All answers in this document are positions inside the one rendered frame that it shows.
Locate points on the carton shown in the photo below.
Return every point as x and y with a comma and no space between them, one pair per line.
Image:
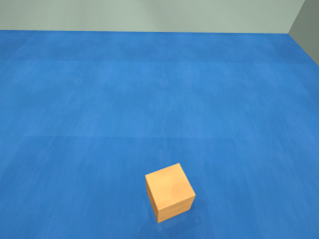
169,192

